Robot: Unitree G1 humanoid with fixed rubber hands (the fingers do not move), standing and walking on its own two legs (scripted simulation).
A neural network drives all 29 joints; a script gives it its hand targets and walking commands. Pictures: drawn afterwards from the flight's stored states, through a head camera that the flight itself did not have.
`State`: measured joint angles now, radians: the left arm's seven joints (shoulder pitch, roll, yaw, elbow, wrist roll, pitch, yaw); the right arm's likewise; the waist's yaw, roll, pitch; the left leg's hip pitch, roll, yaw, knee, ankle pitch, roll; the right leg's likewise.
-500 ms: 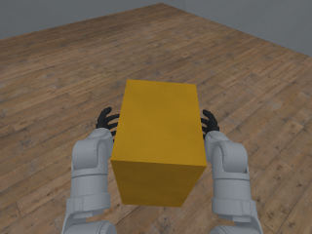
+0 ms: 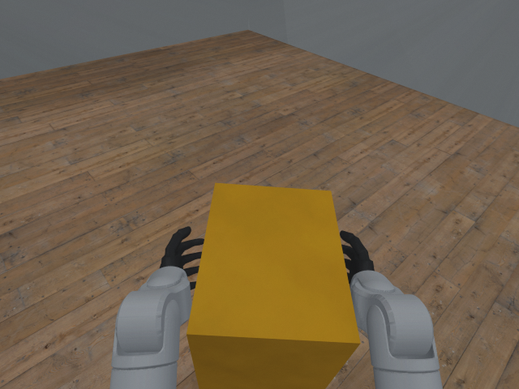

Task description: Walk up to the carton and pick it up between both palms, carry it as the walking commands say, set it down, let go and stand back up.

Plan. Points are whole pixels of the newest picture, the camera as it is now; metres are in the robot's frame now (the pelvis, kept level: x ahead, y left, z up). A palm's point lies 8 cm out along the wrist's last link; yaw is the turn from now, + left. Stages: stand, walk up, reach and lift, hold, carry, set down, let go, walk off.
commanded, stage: carry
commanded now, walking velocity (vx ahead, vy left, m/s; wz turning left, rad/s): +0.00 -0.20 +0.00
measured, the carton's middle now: (264, 302) +0.27 +0.00 +0.03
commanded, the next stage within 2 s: none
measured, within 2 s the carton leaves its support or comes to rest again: neither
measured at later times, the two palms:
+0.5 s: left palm (172, 277) +0.27 +0.13 +0.09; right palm (359, 280) +0.26 -0.13 +0.09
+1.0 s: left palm (236, 288) +0.24 +0.04 +0.11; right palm (430, 290) +0.24 -0.22 +0.10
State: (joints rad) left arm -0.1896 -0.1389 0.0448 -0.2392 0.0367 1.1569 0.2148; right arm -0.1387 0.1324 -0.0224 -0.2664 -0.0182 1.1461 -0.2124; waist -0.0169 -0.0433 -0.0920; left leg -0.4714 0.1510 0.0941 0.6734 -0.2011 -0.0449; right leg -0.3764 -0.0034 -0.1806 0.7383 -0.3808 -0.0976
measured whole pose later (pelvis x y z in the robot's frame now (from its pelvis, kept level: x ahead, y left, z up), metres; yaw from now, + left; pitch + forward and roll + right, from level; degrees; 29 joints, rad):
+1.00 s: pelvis -0.02 -0.09 +0.02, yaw +2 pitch +3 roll +0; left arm -0.15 -0.13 0.00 -0.31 0.02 1.16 0.23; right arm -0.09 0.13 -0.01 -0.37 -0.03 1.17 -0.21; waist 0.00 0.00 -0.08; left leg -0.51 0.15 0.10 0.94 -0.50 -0.07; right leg -0.36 -0.05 -0.12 0.58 -0.27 -0.03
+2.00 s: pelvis -0.11 -0.33 +0.03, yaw +2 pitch +2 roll -1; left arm -0.08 -0.13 0.01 -0.38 0.01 1.16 0.24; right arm -0.07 0.13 0.03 -0.34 -0.01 1.13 -0.20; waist 0.03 -0.05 -0.06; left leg -0.29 0.09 0.17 0.49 -0.24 0.01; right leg -0.55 -0.01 -0.05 1.01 -0.35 0.02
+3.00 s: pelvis -0.17 -0.45 +0.02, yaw +3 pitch +2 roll +0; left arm -0.10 -0.13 0.01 -0.30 0.01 1.17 0.23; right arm -0.06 0.13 0.02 -0.31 -0.02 1.16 -0.21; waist -0.02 -0.03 -0.14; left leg -0.31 0.03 0.11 0.49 -0.21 0.02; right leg -0.37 -0.04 -0.12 0.46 -0.13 -0.03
